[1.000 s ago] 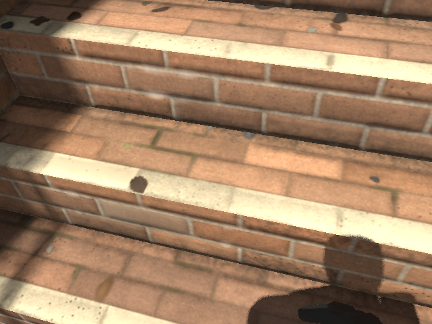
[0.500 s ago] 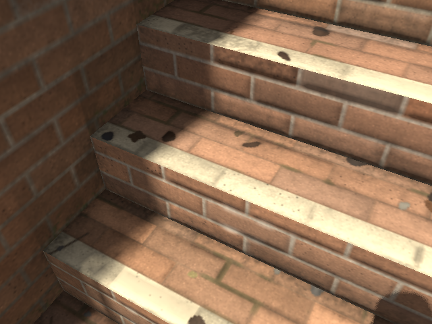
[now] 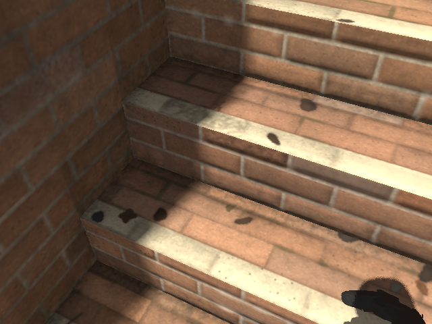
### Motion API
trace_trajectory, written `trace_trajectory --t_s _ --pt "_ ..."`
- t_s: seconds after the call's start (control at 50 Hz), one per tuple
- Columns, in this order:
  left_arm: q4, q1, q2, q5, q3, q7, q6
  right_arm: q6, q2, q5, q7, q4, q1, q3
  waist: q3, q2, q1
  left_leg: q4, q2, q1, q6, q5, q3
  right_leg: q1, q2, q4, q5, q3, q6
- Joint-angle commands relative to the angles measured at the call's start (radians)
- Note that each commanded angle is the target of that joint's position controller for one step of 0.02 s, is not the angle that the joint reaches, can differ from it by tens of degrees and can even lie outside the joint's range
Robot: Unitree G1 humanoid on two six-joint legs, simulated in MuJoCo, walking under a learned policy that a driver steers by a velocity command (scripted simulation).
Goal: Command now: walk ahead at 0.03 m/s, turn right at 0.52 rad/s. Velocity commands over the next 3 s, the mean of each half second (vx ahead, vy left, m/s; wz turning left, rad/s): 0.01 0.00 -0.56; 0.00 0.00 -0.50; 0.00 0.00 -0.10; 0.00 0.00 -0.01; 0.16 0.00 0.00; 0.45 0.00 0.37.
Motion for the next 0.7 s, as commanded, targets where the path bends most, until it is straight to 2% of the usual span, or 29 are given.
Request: trace_trajectory --t_s 0.02,0.04,0.06,0.08,0.1,0.12,0.16,0.18,0.2,0.22,0.24,0.26,0.28,0.3,0.32,0.34,0.38,0.4,0.42,0.44,0.46,0.48,0.52,0.54,0.56,0.58,0.64,0.68,0.7 --pt "-0.011 0.187 0.101 0.015 0.035 -0.031 0.013 -0.039 -0.293 -0.013 -0.012 -0.054 0.138 -0.108 -0.213 0.158 -0.054 -0.273 0.518 0.592 0.472 0.812 -0.668 -0.461 0.041 0.909 -0.145 0.065 0.075" --pt "0.010 0.166 0.091 0.002 0.037 -0.031 0.043 -0.033 -0.235 -0.020 0.005 -0.049 0.055 -0.089 -0.120 0.063 -0.040 -0.296 0.461 0.402 0.383 0.498 -0.557 -0.506 0.028 1.166 0.022 0.092 0.061" --pt "0.016 0.120 0.088 -0.010 0.047 -0.021 0.066 -0.027 -0.099 -0.007 0.018 -0.091 -0.065 -0.037 -0.050 0.013 -0.004 -0.333 0.355 0.239 0.290 0.240 -0.362 -0.489 0.003 1.140 0.155 0.093 0.039" --pt "-0.029 0.028 0.076 -0.006 0.044 -0.008 0.075 -0.010 -0.033 -0.009 0.029 -0.086 -0.082 -0.005 -0.011 -0.020 -0.021 -0.330 0.272 0.188 0.243 0.112 -0.241 -0.528 0.008 1.054 0.225 0.091 0.021" --pt "-0.069 -0.025 0.085 0.010 0.040 -0.014 0.077 0.000 -0.026 0.010 0.030 -0.086 -0.086 0.006 -0.039 0.018 -0.010 -0.341 0.237 0.200 0.216 0.085 -0.158 -0.512 -0.030 1.016 0.207 0.033 0.020" --pt "-0.071 -0.045 0.074 0.013 0.037 -0.018 0.085 -0.006 -0.016 0.028 0.022 -0.093 -0.093 0.014 -0.067 0.031 -0.008 -0.344 0.217 0.209 0.208 0.124 -0.120 -0.498 -0.048 1.001 0.180 0.000 0.031" --pt "-0.054 -0.053 0.086 0.008 0.030 -0.029 0.093 -0.028 -0.042 0.029 0.013 -0.121 -0.100 0.012 -0.105 0.065 -0.018 -0.351 0.202 0.235 0.214 0.249 -0.059 -0.430 -0.072 0.943 0.187 -0.051 0.075" --pt "-0.050 -0.057 0.097 0.010 0.029 -0.034 0.095 -0.041 -0.055 0.030 0.013 -0.132 -0.118 0.011 -0.106 0.049 -0.014 -0.362 0.206 0.236 0.214 0.242 -0.035 -0.399 -0.089 0.874 0.174 -0.073 0.101" --pt "-0.055 -0.072 0.093 0.006 0.026 -0.037 0.084 -0.047 -0.082 0.032 0.007 -0.143 -0.115 -0.002 -0.088 0.041 -0.025 -0.376 0.219 0.236 0.207 0.227 -0.018 -0.363 -0.110 0.756 0.141 -0.097 0.115" --pt "-0.061 -0.085 0.085 0.012 0.020 -0.041 0.079 -0.052 -0.107 0.032 0.005 -0.138 -0.113 -0.010 -0.079 0.039 -0.024 -0.388 0.228 0.248 0.197 0.187 -0.003 -0.323 -0.136 0.614 0.100 -0.119 0.124" --pt "-0.065 -0.078 0.070 0.027 0.013 -0.055 0.080 -0.059 -0.137 0.038 0.003 -0.146 -0.127 -0.024 -0.056 0.043 -0.012 -0.400 0.225 0.211 0.180 0.214 0.039 -0.201 -0.149 0.446 0.020 -0.170 0.121" --pt "-0.078 -0.104 0.054 0.034 0.004 -0.068 0.080 -0.057 -0.166 0.032 0.002 -0.131 -0.099 -0.037 -0.030 0.063 -0.038 -0.397 0.251 0.250 0.191 0.195 0.034 -0.175 -0.155 0.276 -0.080 -0.174 0.112" --pt "-0.080 -0.090 0.065 0.037 0.003 -0.070 0.076 -0.046 -0.206 0.026 0.000 -0.112 -0.057 -0.052 -0.019 0.085 -0.062 -0.393 0.291 0.295 0.221 0.182 -0.007 -0.154 -0.141 0.188 -0.085 -0.175 0.089" --pt "-0.085 -0.035 0.078 0.033 0.005 -0.059 0.066 -0.044 -0.219 0.014 0.004 -0.105 -0.055 -0.057 -0.006 0.078 -0.037 -0.361 0.359 0.326 0.245 0.257 -0.057 -0.124 -0.164 0.119 0.029 -0.125 0.064" --pt "-0.094 0.004 0.072 0.020 0.001 -0.054 0.058 -0.048 -0.207 0.011 0.001 -0.098 -0.069 -0.053 -0.013 0.070 -0.015 -0.352 0.406 0.346 0.260 0.334 -0.082 -0.088 -0.165 0.048 0.136 -0.122 0.040" --pt "-0.097 0.025 0.072 0.011 0.001 -0.053 0.047 -0.041 -0.196 0.007 0.003 -0.090 -0.080 -0.049 -0.023 0.087 -0.003 -0.329 0.413 0.374 0.250 0.285 -0.061 -0.037 -0.151 -0.067 0.203 -0.137 0.009" --pt "-0.114 -0.004 0.098 -0.004 0.017 -0.031 0.014 -0.032 -0.133 0.020 0.019 -0.063 -0.026 -0.036 -0.002 0.073 -0.036 -0.226 0.334 0.396 0.171 0.153 0.012 0.038 -0.081 -0.332 0.364 -0.197 -0.070" --pt "-0.134 -0.015 0.123 0.014 0.027 -0.009 -0.005 -0.022 -0.072 0.014 0.016 -0.048 0.020 -0.028 -0.022 0.001 -0.087 -0.102 0.258 0.363 0.088 0.059 0.103 0.109 -0.105 -0.360 0.574 -0.121 -0.142" --pt "-0.140 0.014 0.207 0.004 0.046 0.009 -0.007 -0.024 -0.029 0.014 -0.001 -0.112 0.004 -0.018 -0.099 -0.173 -0.116 0.073 0.094 0.139 -0.029 -0.079 0.185 0.327 -0.247 -0.365 0.869 0.146 -0.308" --pt "-0.149 0.048 0.268 0.003 0.073 0.010 -0.003 -0.038 -0.084 0.034 -0.018 -0.147 -0.084 -0.022 -0.060 -0.228 -0.026 0.177 -0.004 -0.120 -0.090 -0.166 0.143 0.448 -0.304 -0.407 0.751 0.278 -0.380" --pt "-0.133 0.139 0.264 0.029 0.077 -0.002 -0.007 -0.039 -0.099 0.035 -0.025 -0.172 -0.166 -0.023 -0.060 -0.262 0.062 0.435 -0.016 -0.276 -0.110 -0.315 0.039 0.501 -0.337 -0.462 0.679 0.354 -0.386" --pt "-0.134 0.112 0.244 0.035 0.076 -0.018 -0.010 -0.033 -0.093 0.029 -0.024 -0.167 -0.169 -0.020 -0.042 -0.242 0.053 0.731 -0.014 -0.351 -0.104 -0.340 -0.061 0.466 -0.344 -0.443 0.715 0.352 -0.360" --pt "-0.166 -0.032 0.203 0.029 0.056 -0.036 0.019 -0.025 -0.133 0.017 -0.030 -0.137 -0.084 -0.044 0.004 -0.057 -0.017 1.048 -0.017 -0.372 -0.057 -0.241 -0.144 0.271 -0.328 -0.406 0.739 0.284 -0.328" --pt "-0.189 -0.073 0.152 0.017 0.033 -0.032 0.049 -0.019 -0.152 0.021 -0.025 -0.157 -0.056 -0.044 -0.011 -0.027 -0.030 1.088 -0.045 -0.386 -0.036 -0.166 -0.136 0.233 -0.304 -0.407 0.714 0.257 -0.352" --pt "-0.186 -0.070 0.117 0.022 0.011 -0.027 0.077 -0.019 -0.120 0.012 -0.022 -0.181 -0.063 -0.031 -0.020 -0.015 -0.040 1.082 -0.055 -0.417 -0.039 -0.120 -0.151 0.223 -0.287 -0.400 0.658 0.272 -0.362" --pt "-0.198 -0.085 0.113 0.028 0.001 -0.026 0.090 -0.023 -0.113 0.008 -0.021 -0.184 -0.042 -0.025 -0.029 -0.031 -0.051 1.097 -0.048 -0.423 -0.051 -0.105 -0.156 0.216 -0.290 -0.409 0.635 0.272 -0.362" --pt "-0.261 -0.118 0.111 0.034 -0.013 -0.019 0.076 -0.027 -0.149 0.001 -0.026 -0.168 0.004 -0.024 -0.066 -0.058 -0.045 1.078 -0.040 -0.424 -0.115 -0.103 -0.142 0.222 -0.268 -0.403 0.679 0.256 -0.347" --pt "-0.272 -0.089 0.130 0.028 -0.012 -0.006 0.056 -0.020 -0.143 -0.007 -0.024 -0.178 -0.010 -0.013 -0.075 -0.060 -0.028 0.942 -0.030 -0.391 -0.143 -0.121 -0.108 0.227 -0.239 -0.397 0.705 0.230 -0.316" --pt "-0.278 -0.074 0.142 0.028 -0.010 0.000 0.054 -0.014 -0.133 -0.001 -0.021 -0.173 0.011 -0.005 -0.076 -0.066 -0.015 0.805 -0.025 -0.345 -0.152 -0.117 -0.093 0.218 -0.213 -0.405 0.661 0.199 -0.290"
